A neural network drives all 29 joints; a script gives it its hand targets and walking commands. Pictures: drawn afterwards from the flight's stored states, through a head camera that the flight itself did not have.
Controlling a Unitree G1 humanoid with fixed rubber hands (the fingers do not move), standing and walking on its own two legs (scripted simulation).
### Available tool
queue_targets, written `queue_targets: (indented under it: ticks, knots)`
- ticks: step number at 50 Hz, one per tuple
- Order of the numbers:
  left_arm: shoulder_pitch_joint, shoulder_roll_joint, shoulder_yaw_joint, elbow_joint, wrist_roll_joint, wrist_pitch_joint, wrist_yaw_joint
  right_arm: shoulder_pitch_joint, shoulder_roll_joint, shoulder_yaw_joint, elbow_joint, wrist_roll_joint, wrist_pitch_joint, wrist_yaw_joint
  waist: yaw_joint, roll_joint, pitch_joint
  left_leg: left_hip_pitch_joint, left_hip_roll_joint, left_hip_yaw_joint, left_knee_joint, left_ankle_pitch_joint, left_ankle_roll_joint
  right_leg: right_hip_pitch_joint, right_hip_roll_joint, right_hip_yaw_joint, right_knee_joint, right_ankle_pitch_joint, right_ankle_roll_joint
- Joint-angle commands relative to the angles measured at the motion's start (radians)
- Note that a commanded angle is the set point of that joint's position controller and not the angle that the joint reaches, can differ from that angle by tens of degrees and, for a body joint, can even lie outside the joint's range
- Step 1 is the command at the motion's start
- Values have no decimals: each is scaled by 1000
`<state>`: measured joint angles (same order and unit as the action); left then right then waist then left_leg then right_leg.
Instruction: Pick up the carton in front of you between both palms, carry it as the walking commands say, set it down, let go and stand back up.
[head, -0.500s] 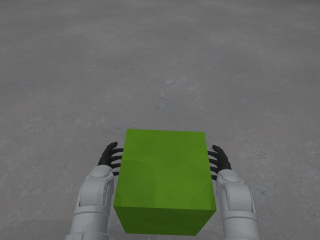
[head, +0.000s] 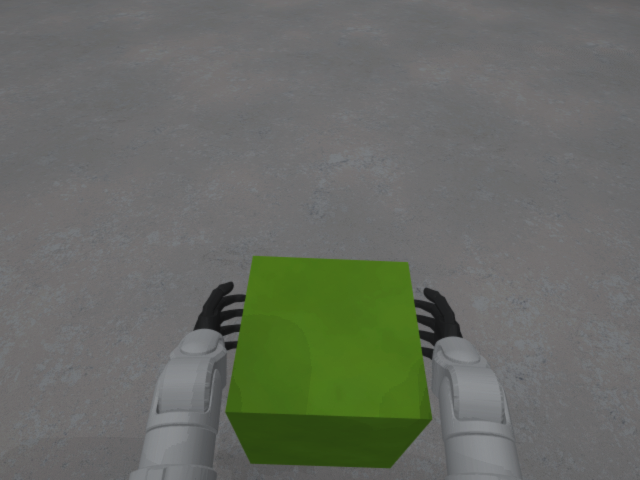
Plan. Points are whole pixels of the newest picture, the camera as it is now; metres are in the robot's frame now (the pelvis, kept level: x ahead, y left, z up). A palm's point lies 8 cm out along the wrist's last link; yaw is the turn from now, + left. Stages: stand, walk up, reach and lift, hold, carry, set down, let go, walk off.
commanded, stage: hold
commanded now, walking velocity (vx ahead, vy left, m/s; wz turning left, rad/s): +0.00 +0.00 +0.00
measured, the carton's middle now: (325, 367) +0.29 +0.00 -0.04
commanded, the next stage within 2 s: set down in 0.30 s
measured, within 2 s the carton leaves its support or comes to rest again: neither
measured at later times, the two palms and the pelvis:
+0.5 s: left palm (223, 327) +0.30 +0.14 +0.04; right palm (460, 360) +0.26 -0.16 +0.04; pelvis -0.02 +0.03 +0.00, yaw -7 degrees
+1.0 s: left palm (251, 359) +0.36 +0.13 -0.16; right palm (421, 382) +0.33 -0.17 -0.16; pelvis -0.04 +0.03 -0.08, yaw -7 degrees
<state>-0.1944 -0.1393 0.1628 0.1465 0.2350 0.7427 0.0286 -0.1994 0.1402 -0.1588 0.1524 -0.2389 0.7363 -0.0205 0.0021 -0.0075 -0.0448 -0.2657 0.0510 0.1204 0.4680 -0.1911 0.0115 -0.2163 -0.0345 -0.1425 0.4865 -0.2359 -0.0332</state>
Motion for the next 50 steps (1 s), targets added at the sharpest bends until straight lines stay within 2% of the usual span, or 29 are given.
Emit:
queue_targets:
  ticks: [1, 3, 5, 8, 12, 18, 22, 27, 31, 34, 38, 43, 47, 50]
  knots:
    - [-413, -886, -541, -136, -238, -51, -233, -365, 899, 511, -76, 215, -49, 221, -12, -16, -235, 279, -135, -211, -71, 324, 17, 168, 81, 254, -113, 425, 9]
    - [-453, -873, -545, -132, -251, -56, -242, -373, 892, 491, -53, 203, -57, 209, -22, -31, -218, 209, -143, -210, -81, 277, 4, 269, 87, 255, -130, 375, 10]
    - [-469, -879, -547, -102, -255, -63, -250, -400, 898, 494, -50, 206, -62, 206, -27, -28, -198, 187, -151, -205, -96, 194, 0, 269, 86, 250, -141, 316, 16]
    - [-477, -897, -525, -55, -235, -65, -251, -466, 916, 515, -42, 231, -59, 223, -5, -16, -174, 195, -147, -202, -107, 104, 8, 228, 82, 246, -147, 200, 23]
    - [-484, -918, -487, 2, -206, -61, -251, -511, 934, 516, 6, 242, -52, 252, 20, -12, -135, 203, -137, -205, -111, 50, 14, 175, 81, 246, -152, 104, 22]
    - [-591, -964, -459, 74, -199, -58, -272, -603, 946, 455, 95, 221, -57, 280, 7, 11, -103, 214, -125, -206, -113, -37, 6, 103, 90, 234, -151, -18, 6]
    - [-746, -1004, -379, 213, -168, -85, -287, -744, 940, 338, 247, 161, -99, 303, -10, 31, -72, 186, -112, -209, -104, -185, -2, 39, 96, 215, -119, -146, -15]
    - [-894, -960, -166, 433, -59, -150, -265, -891, 884, 103, 466, 21, -172, 291, -21, 37, -28, 99, -100, -232, -57, -295, 1, -60, 104, 211, -34, -197, -23]
    - [-877, -814, 27, 514, 59, -214, -215, -880, 762, -64, 543, -93, -229, 242, -9, 18, -9, -1, -119, -219, 22, -219, 1, -164, 114, 208, 30, -165, -14]
    - [-846, -711, 88, 514, 110, -288, -186, -852, 677, -116, 546, -136, -295, 213, -4, 6, -63, -74, -134, -199, 93, -88, -5, -247, 124, 205, 88, -88, -1]
    - [-839, -711, 27, 492, 96, -427, -178, -847, 687, -56, 523, -109, -432, 202, -2, 3, -239, -149, -156, -191, 200, 74, -16, -339, 145, 197, 183, 54, 13]
    - [-910, -814, -176, 461, 6, -591, -185, -904, 803, 149, 484, -4, -592, 201, -10, 9, -606, -227, -176, -198, 383, 249, -24, -452, 171, 196, 348, 210, 30]
    - [-976, -859, -355, 371, -82, -634, -181, -961, 863, 332, 385, 90, -631, 185, -8, 19, -986, -277, -186, -186, 526, 388, -37, -502, 180, 190, 484, 349, 59]
    - [-976, -860, -415, 335, -122, -623, -178, -962, 873, 406, 346, 135, -617, 172, 2, 16, -1108, -376, -194, -172, 601, 378, -40, -554, 181, 189, 556, 367, 67]
